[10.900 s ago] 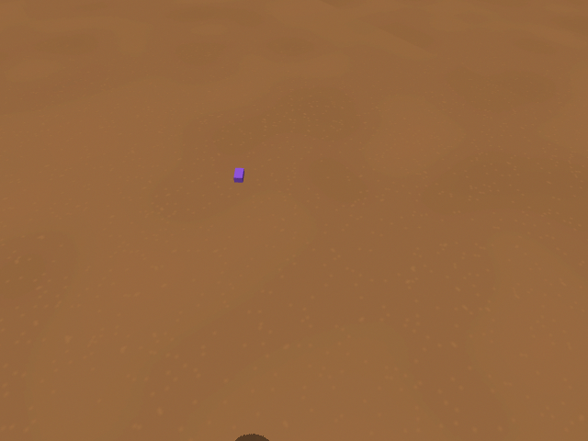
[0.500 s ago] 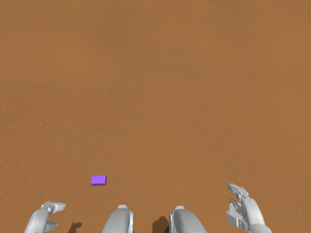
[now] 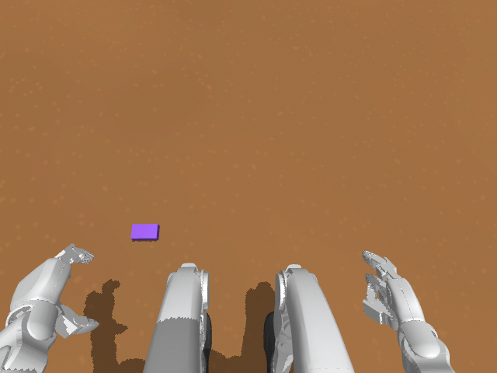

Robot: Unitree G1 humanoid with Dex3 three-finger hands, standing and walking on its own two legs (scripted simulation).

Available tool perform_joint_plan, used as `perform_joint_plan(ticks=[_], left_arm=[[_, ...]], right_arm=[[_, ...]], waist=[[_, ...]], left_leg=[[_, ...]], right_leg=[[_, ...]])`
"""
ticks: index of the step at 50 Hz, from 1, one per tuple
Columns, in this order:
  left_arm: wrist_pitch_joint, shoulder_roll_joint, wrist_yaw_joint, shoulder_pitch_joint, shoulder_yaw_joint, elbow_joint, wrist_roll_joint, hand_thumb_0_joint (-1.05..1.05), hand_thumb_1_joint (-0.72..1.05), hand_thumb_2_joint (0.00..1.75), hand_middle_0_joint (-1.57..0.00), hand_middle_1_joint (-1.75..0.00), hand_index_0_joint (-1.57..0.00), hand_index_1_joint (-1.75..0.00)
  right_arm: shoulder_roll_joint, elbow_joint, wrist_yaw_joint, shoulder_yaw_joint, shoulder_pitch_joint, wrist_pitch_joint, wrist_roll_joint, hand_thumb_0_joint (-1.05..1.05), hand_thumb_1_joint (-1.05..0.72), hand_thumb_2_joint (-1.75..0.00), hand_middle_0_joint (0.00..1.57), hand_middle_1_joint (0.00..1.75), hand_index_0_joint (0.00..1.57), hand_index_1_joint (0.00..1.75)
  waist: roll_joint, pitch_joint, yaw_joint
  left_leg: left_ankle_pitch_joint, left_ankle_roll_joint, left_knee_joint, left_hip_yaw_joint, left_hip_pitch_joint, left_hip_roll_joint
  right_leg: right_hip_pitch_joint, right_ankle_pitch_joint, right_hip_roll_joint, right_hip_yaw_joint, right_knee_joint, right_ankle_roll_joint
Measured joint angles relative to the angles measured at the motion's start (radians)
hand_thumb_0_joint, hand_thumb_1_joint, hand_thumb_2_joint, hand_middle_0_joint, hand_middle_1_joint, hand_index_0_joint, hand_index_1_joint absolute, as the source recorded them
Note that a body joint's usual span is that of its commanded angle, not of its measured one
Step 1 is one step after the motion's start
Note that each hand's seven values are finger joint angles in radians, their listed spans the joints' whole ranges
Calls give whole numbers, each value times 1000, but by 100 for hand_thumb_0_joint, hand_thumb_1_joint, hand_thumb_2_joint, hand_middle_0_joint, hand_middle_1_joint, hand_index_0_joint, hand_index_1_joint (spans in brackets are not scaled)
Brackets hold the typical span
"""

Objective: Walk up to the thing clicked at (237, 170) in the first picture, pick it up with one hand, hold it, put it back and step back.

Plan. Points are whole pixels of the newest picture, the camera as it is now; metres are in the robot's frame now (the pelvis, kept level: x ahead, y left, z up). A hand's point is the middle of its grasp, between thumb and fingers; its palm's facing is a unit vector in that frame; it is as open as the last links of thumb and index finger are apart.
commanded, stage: rise first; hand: left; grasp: from above
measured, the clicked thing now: (145, 232) +0.42 +0.28 -0.52
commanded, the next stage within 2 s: none
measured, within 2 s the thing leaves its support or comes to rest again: neither
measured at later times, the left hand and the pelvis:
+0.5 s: hand (94, 258) +0.31 +0.33 -0.29, palm faces -0.49 -0.21 -0.85, open 12.1 cm; pelvis -0.05 +0.00 -0.15, yaw -5 degrees
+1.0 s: hand (104, 246) +0.35 +0.34 -0.36, palm faces -0.48 -0.06 -0.87, open 12.0 cm; pelvis -0.04 +0.00 -0.20, yaw -6 degrees
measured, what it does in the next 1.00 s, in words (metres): lowers itself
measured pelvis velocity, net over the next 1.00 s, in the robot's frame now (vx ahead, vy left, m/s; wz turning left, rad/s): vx -0.04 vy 0.00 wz -0.11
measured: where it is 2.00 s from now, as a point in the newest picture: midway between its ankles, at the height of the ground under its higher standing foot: (237, 367)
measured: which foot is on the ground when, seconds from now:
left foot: down 0.00-1.00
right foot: down 0.00-1.00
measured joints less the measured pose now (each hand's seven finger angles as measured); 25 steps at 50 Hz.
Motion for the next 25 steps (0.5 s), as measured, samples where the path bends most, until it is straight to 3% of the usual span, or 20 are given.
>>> perform_joint_plan(ticks=[13,25], left_arm=[[-187,133,42,-306,57,194,232,0,-25,74,-41,-71,-40,-73],[-296,240,94,-459,79,372,412,0,-19,73,-42,-65,-41,-67]], right_arm=[[3,129,32,-21,-9,38,-22,1,-95,-91,20,30,21,30],[16,177,58,-5,25,89,-55,1,-92,-90,20,30,21,30]], waist=[[5,76,19],[-10,95,-23]], left_leg=[[1,-6,329,-29,-378,22],[16,16,478,-52,-520,28]], right_leg=[[-374,7,7,-34,320,-24],[-491,31,8,-60,438,-12]])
